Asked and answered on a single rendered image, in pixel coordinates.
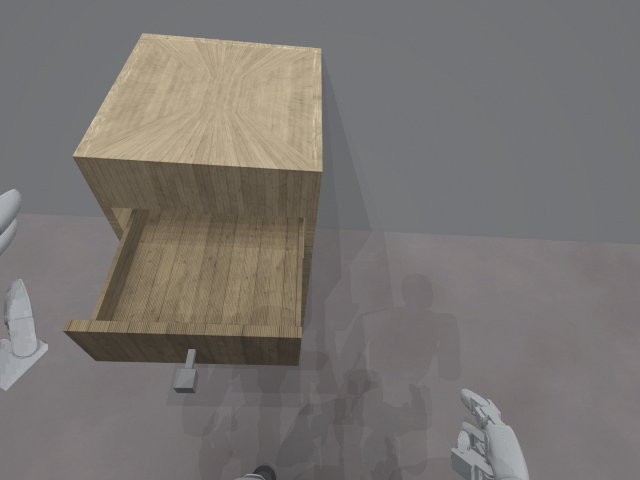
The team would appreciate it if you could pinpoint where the handle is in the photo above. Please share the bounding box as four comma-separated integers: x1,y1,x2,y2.
173,349,199,393

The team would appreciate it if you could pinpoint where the right robot hand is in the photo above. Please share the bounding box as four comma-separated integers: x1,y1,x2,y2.
451,389,529,480

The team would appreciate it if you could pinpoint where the drawer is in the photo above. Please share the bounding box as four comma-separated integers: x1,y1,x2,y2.
63,209,304,366

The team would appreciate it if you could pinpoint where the left robot hand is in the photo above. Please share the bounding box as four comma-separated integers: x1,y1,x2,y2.
0,189,48,392

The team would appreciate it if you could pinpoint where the cabinet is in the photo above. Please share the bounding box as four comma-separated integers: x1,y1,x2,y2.
72,33,323,334

